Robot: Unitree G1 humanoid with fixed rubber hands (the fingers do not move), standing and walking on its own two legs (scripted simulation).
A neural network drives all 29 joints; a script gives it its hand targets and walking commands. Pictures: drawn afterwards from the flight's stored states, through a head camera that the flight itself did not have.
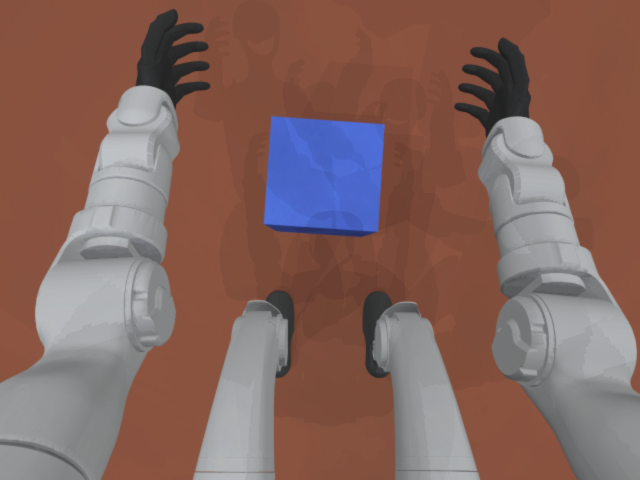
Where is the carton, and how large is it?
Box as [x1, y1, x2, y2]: [264, 116, 384, 236]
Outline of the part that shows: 271,116 264,224 275,230 354,236 362,236 377,231 384,124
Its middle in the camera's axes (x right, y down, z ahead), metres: +0.01 -0.12 +0.84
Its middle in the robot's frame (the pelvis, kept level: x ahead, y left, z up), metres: +0.48 +0.01 -0.50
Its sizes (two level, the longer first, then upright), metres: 0.210 0.200 0.250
